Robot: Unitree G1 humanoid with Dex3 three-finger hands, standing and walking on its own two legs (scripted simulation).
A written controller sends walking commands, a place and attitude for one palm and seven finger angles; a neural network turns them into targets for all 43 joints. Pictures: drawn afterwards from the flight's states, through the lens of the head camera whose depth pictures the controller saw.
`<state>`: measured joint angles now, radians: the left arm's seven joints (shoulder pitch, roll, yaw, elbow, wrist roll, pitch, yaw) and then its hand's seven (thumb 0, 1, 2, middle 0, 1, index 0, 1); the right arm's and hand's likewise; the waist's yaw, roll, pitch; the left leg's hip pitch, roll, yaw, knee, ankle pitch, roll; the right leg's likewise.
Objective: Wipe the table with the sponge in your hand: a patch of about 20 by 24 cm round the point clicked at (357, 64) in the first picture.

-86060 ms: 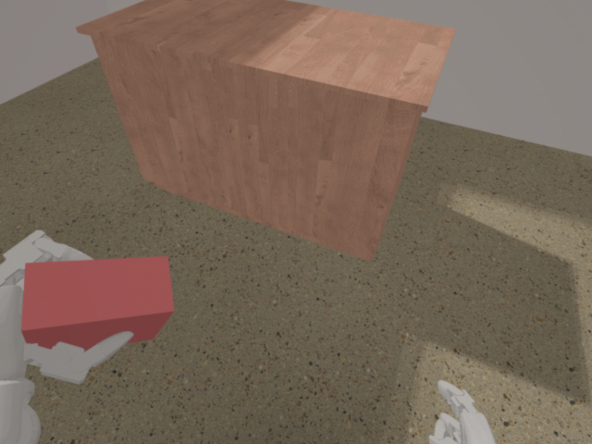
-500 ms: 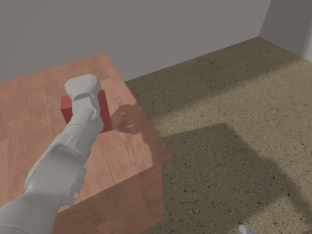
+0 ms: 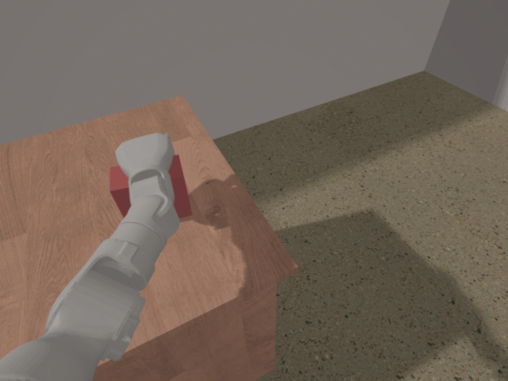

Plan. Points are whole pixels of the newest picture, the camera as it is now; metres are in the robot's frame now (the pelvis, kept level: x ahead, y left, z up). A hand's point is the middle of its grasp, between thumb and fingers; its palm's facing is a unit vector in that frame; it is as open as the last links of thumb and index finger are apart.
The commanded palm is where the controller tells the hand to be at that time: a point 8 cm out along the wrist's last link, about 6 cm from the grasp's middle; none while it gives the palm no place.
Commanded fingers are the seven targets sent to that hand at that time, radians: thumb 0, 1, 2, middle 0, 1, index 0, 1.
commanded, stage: wipe back along the third lane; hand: left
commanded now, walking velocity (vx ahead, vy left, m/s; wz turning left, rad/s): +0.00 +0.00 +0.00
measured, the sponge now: (156, 200) +0.43 +0.20 +0.05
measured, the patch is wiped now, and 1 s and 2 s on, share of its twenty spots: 0.95 0.95 1.00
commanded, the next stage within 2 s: slide back across to the middle lane in 1.30 s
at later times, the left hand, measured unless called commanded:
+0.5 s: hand (157, 193) +0.39 +0.18 +0.11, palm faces +0.08 -0.07 -0.99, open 9.9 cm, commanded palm +0.34 +0.16 +0.14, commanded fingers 0.00 0.10 1.30 -1.20 -1.60 -1.20 -1.60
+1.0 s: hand (173, 217) +0.34 +0.14 +0.11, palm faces +0.11 -0.09 -0.99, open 9.8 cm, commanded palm +0.29 +0.13 +0.13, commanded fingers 0.00 0.10 1.30 -1.20 -1.60 -1.20 -1.60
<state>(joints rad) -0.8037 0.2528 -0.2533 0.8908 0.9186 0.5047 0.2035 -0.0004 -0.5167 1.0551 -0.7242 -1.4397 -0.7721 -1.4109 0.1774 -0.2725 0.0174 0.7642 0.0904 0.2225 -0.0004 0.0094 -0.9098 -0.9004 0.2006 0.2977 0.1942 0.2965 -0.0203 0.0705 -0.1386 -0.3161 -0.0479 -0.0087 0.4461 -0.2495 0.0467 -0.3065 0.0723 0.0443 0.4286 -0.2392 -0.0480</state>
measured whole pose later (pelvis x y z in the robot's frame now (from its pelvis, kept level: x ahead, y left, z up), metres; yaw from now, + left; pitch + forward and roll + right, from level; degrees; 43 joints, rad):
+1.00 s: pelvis -0.01 -0.01 +0.00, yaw +1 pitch +0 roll +1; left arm -0.46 0.17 -0.49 0.33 0.94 0.73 0.12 0.00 -0.48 1.04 -0.69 -1.46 -0.74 -1.43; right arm 0.01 -0.26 0.05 0.66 0.11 0.31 0.08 0.01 -0.91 -0.90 0.20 0.30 0.19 0.30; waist 0.06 0.09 -0.11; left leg -0.21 -0.07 -0.03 0.48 -0.27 0.04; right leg -0.21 0.05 0.02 0.50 -0.29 -0.06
